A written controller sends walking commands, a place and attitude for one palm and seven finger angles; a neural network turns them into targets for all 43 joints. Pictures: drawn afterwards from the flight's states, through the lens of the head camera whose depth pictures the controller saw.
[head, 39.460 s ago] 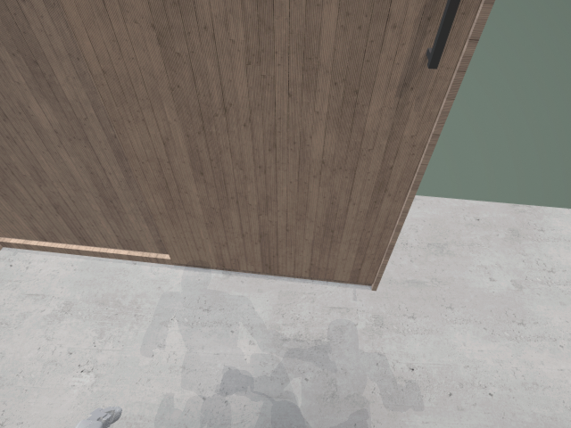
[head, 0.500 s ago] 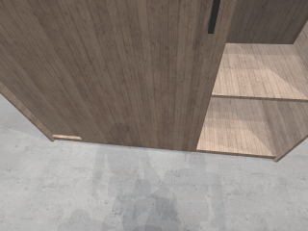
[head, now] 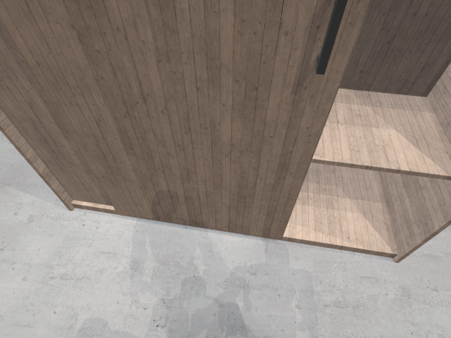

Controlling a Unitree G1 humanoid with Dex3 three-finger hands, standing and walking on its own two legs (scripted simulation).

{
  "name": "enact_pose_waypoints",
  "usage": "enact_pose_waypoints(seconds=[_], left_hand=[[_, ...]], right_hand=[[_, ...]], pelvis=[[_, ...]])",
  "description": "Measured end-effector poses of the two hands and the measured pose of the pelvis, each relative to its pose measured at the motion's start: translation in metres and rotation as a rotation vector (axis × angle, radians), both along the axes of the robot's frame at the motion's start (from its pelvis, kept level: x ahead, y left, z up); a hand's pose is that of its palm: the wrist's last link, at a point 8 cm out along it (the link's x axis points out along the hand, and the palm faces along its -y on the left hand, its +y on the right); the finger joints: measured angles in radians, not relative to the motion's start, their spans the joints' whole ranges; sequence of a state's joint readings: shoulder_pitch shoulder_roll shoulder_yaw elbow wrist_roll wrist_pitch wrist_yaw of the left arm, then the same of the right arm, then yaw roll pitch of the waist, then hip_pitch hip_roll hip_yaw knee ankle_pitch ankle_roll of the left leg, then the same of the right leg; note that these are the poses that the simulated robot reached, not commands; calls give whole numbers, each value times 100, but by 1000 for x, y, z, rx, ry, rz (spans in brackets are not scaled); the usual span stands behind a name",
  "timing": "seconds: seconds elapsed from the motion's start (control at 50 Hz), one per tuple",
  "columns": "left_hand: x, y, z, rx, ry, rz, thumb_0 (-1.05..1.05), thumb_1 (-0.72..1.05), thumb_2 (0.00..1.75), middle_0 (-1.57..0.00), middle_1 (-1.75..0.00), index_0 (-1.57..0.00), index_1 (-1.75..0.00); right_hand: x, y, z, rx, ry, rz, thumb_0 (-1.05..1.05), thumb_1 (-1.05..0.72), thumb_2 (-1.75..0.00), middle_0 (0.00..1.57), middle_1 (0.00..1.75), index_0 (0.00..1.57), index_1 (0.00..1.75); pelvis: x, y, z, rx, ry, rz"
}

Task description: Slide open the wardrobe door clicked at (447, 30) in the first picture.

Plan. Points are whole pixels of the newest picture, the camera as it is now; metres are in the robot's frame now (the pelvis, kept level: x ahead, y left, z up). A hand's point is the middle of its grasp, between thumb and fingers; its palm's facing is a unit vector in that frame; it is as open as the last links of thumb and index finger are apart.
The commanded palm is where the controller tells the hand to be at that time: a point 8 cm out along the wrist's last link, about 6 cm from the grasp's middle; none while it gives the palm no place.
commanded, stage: let the arm hang, fingers relaxed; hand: right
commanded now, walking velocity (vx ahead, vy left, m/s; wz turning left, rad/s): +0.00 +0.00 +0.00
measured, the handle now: (331, 28) +0.61 -0.15 +0.25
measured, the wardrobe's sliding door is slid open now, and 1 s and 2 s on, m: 0.52 0.52 0.52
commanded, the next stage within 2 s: look to check the result in 0.20 s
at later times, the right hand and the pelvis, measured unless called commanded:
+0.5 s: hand out of the picture +0.03 -0.17 -0.18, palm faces -0.01 +0.98 -0.19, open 7.4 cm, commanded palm none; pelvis +0.02 +0.00 +0.00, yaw +1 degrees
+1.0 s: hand out of the picture +0.05 -0.17 -0.18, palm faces +0.00 +0.98 -0.19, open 7.4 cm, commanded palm none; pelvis +0.03 +0.00 +0.00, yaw +1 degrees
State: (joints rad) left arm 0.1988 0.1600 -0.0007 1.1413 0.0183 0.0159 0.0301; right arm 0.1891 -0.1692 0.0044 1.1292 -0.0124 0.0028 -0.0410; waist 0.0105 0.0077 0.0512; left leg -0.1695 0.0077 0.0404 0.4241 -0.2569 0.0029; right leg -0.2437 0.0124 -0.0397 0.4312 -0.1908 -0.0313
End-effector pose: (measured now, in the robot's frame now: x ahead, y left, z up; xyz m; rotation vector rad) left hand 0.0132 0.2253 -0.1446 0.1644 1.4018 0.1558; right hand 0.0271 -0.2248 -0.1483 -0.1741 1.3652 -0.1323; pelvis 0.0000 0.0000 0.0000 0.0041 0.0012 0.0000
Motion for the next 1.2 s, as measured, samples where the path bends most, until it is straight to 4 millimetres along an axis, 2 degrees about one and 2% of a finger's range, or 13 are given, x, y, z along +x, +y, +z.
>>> enact_pose_waypoints(seconds=[0.08,0.18,0.6,1.0,1.2], left_hand=[[9,3,2,4,-22,0,1,92,90,-20,-30,-20,-29],[16,4,3,3,-30,-2,0,92,90,-20,-30,-20,-29],[18,2,2,1,26,3,0,92,90,-20,-30,-20,-29],[30,4,3,6,5,6,0,92,90,-20,-30,-20,-29],[29,3,3,3,7,11,0,92,90,-20,-30,-20,-29]], right_hand=[[15,-2,2,-2,-35,12,1,-93,-90,20,30,20,30],[22,-1,4,-1,-43,16,1,-92,-90,20,30,19,30],[-4,6,1,14,78,-13,0,-91,-90,20,30,19,30],[17,4,1,8,36,-10,0,-91,-90,20,30,19,30],[19,4,2,4,32,-7,0,-91,-90,20,30,19,30]], pelvis=[[4,1,1,0,-2,3],[8,2,2,-1,-3,5],[23,2,3,-3,2,9],[32,3,3,-5,-2,10],[34,3,3,-5,-3,12]])
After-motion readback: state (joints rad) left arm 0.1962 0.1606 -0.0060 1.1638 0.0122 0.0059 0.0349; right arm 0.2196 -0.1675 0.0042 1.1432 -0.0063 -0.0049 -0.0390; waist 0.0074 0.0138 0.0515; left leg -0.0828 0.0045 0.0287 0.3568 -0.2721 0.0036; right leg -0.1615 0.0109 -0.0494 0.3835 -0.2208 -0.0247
